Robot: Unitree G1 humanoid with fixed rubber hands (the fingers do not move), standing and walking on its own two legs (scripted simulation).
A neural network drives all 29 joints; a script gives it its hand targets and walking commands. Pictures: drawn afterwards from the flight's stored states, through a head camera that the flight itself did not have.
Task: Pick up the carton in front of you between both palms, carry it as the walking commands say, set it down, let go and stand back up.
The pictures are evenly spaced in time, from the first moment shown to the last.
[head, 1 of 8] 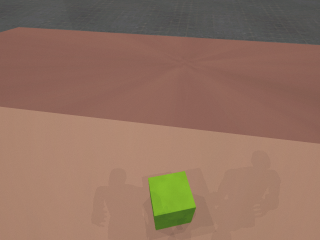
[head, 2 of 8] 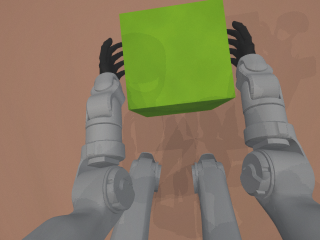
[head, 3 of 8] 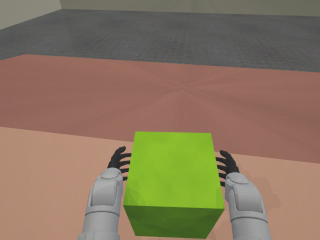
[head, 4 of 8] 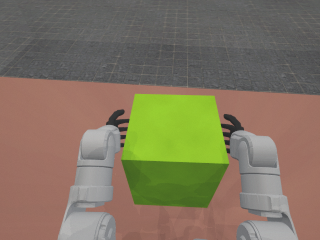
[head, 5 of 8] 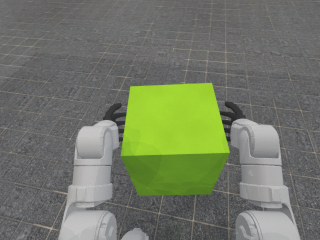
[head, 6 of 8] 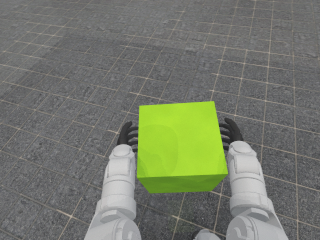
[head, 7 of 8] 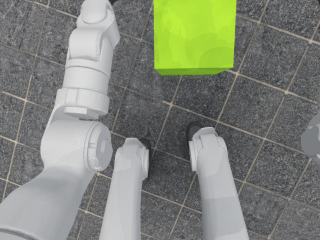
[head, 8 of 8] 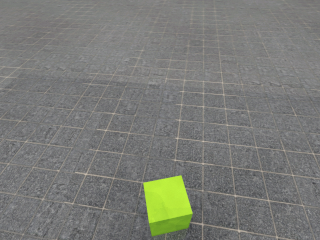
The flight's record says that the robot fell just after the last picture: no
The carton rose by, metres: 0.67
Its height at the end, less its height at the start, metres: -0.52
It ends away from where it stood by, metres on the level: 4.74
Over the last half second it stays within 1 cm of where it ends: yes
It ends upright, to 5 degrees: yes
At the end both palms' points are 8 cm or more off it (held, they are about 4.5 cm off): yes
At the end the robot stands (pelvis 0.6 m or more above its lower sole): yes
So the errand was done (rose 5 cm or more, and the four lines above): yes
